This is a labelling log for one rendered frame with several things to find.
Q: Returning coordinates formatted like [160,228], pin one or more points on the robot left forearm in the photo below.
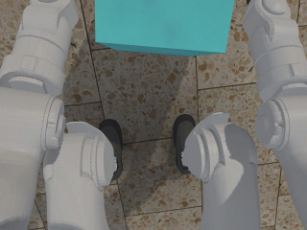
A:
[41,47]

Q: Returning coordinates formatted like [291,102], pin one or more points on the robot shin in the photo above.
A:
[218,117]
[78,126]

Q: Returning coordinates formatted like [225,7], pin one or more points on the left robot upper arm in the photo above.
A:
[30,124]

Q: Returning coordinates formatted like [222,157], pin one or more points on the left robot shin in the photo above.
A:
[78,126]

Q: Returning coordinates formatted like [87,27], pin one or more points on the carton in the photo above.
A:
[185,28]

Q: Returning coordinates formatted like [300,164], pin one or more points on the robot right forearm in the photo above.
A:
[277,53]

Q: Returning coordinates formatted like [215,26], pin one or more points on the right robot upper arm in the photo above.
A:
[281,125]

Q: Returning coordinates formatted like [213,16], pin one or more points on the right robot shin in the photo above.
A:
[218,117]

